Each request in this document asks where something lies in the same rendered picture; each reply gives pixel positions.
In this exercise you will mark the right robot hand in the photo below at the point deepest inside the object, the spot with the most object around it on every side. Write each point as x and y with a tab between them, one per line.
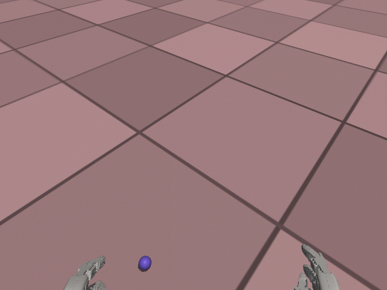
318	273

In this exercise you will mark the left robot hand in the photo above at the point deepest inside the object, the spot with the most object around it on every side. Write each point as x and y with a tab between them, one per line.
85	273

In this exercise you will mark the ball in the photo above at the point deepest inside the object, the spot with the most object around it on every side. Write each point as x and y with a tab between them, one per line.
145	262

